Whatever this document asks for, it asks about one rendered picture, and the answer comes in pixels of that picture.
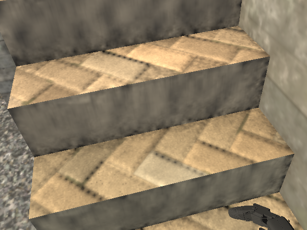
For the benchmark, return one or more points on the robot right hand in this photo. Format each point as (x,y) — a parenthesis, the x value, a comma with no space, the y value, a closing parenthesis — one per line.
(260,215)

